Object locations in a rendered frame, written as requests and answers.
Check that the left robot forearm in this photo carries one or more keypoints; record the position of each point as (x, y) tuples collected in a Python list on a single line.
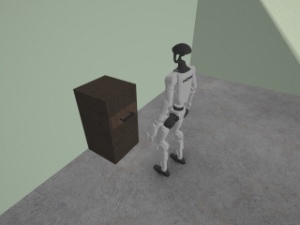
[(162, 113)]

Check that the robot left hand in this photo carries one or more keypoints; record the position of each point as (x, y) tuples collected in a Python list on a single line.
[(153, 132)]

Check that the handle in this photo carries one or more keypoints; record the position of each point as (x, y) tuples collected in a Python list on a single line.
[(126, 130), (131, 114)]

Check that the robot left foot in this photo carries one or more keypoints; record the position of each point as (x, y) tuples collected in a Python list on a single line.
[(158, 169)]

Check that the robot left upper arm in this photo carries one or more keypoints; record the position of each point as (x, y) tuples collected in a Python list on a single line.
[(170, 82)]

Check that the robot right upper arm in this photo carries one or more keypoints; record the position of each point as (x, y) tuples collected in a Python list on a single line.
[(194, 82)]

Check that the right robot forearm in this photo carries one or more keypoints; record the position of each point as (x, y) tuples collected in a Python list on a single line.
[(191, 96)]

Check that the drawer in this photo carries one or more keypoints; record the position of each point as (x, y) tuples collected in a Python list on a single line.
[(115, 120)]

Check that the robot left shin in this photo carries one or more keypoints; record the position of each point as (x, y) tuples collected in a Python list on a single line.
[(162, 156)]

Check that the cabinet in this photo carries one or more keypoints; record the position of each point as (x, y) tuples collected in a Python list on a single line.
[(98, 101)]

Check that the robot right hand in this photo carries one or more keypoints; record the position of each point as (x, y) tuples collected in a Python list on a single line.
[(187, 105)]

